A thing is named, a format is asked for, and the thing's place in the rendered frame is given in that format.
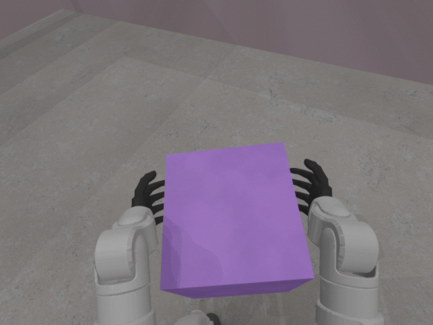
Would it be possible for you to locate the left robot forearm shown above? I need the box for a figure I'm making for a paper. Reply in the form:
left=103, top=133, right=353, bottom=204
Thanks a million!
left=92, top=206, right=158, bottom=325

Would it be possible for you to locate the right robot hand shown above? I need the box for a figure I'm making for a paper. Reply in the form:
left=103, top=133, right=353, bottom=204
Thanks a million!
left=290, top=159, right=332, bottom=216

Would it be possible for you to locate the carton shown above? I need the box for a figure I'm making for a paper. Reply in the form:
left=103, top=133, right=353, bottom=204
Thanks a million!
left=160, top=142, right=315, bottom=299

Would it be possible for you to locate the right robot forearm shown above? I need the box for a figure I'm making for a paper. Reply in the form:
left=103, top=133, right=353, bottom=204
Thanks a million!
left=307, top=196, right=384, bottom=325

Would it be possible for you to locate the left robot hand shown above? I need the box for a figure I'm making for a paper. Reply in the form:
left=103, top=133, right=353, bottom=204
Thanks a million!
left=131, top=171, right=165, bottom=225

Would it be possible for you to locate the robot left shin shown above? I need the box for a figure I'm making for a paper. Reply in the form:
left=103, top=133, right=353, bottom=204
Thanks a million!
left=190, top=310, right=209, bottom=318

